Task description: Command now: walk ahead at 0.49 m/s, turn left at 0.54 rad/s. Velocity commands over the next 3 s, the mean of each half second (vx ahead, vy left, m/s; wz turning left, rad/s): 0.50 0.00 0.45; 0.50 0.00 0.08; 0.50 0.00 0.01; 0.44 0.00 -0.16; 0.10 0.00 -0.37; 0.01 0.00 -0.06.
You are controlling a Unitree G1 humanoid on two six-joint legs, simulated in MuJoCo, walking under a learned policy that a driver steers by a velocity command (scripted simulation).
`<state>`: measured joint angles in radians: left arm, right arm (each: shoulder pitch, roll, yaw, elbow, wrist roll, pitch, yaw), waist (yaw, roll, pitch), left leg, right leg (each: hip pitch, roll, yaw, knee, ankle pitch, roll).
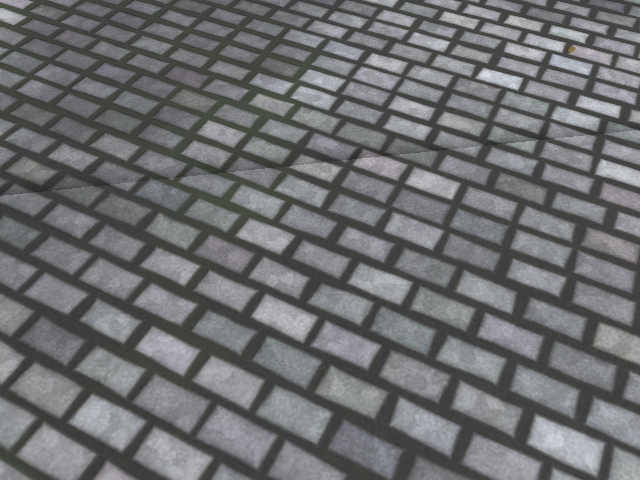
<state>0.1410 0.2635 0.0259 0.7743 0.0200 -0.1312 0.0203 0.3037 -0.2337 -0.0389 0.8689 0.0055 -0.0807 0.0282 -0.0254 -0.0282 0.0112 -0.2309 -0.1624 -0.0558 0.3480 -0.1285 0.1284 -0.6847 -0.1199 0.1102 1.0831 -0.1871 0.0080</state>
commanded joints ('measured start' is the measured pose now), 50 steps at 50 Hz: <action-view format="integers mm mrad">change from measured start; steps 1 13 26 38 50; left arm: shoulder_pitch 5 268 195 344 51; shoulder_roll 50 276 142 20 61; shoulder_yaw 14 91 57 -2 27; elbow -66 -70 1 6 -58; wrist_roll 11 6 -32 -21 -19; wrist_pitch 11 -22 9 28 52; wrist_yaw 17 -3 -31 -22 -20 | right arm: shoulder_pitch -46 127 -179 142 -4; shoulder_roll -159 -23 -48 -330 -161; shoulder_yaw -38 4 6 -88 -43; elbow -93 -154 -225 -179 -119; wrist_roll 9 24 0 -15 -2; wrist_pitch -19 -2 -4 -8 -26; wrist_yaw -25 -33 -14 -12 -12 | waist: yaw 28 96 67 -68 24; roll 64 -198 -49 299 82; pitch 14 -344 -1 -343 4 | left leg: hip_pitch -209 -388 -436 633 69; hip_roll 205 38 252 543 359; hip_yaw -188 -142 18 -504 -82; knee -158 690 434 77 -210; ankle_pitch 103 -272 69 -19 218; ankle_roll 146 -57 -111 204 116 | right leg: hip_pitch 143 1037 561 40 -23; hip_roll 40 -257 -76 139 -21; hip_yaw -67 462 16 -142 -59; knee -234 -693 -932 45 -203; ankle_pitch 188 -57 269 -204 160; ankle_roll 36 -277 -217 -23 5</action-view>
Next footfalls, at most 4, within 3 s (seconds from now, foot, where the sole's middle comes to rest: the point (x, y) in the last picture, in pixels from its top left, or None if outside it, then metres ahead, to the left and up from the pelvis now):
0.24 right None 0.31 -0.14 -0.78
0.74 left None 0.50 0.17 -0.78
1.26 right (318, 335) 0.84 0.01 -0.78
1.82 left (197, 268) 1.05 0.32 -0.78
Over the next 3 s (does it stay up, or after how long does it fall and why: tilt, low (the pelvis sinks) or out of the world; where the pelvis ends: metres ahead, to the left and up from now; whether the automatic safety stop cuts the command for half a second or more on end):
stays up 1.09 0.22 0.00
